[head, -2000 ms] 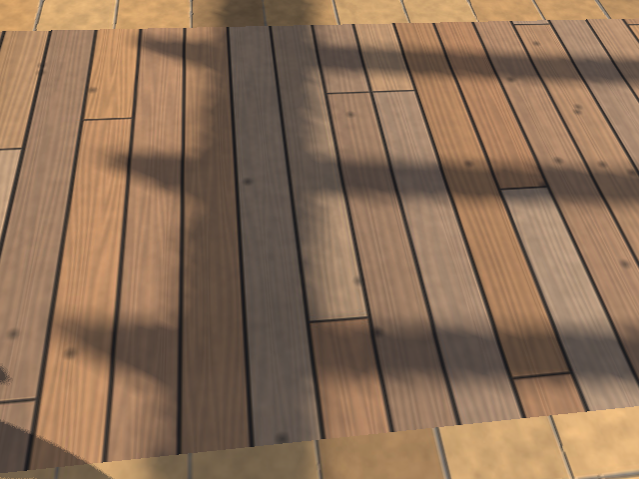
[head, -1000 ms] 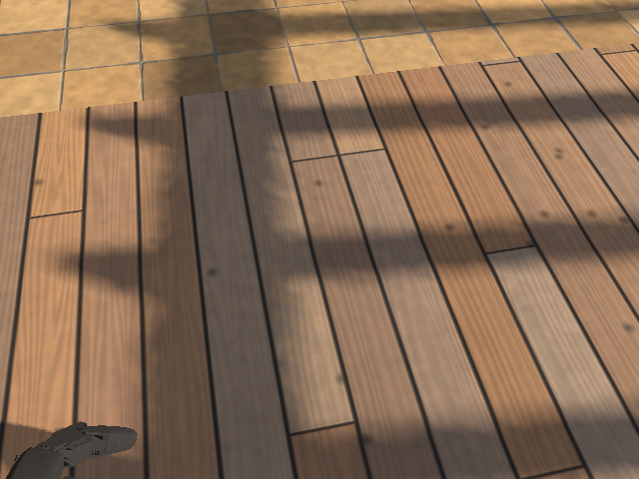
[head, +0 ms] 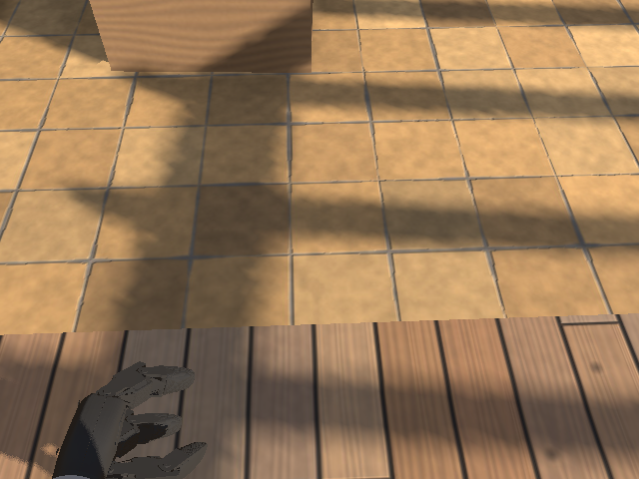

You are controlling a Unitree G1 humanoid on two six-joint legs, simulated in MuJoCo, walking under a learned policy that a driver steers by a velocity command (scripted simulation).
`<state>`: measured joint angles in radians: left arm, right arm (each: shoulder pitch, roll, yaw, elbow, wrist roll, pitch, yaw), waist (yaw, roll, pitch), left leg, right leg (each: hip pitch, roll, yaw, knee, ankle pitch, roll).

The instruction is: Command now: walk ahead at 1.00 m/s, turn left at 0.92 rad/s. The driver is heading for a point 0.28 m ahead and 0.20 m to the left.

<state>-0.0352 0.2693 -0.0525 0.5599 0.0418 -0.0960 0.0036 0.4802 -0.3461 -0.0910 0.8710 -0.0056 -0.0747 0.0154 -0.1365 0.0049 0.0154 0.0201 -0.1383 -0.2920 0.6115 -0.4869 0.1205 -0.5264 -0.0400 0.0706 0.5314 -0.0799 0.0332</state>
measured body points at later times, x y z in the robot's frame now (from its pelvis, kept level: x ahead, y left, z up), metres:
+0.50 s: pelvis +0.40 +0.02 +0.00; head +0.45 +0.03 +0.45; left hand +0.33 +0.28 -0.12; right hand +0.69 -0.12 -0.09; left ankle +0.49 +0.09 -0.71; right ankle +0.29 -0.18 -0.58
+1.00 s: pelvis +0.57 -0.01 +0.02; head +0.59 -0.01 +0.47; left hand +0.62 +0.27 -0.09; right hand +0.77 -0.20 -0.12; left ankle +0.49 +0.09 -0.71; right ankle +0.67 -0.09 -0.71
